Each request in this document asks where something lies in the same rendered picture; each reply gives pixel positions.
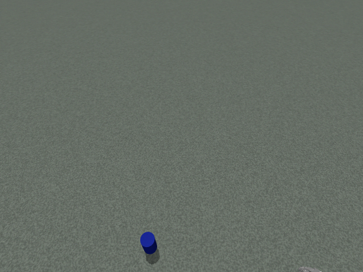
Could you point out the can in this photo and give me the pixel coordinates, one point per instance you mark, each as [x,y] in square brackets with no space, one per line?
[148,242]

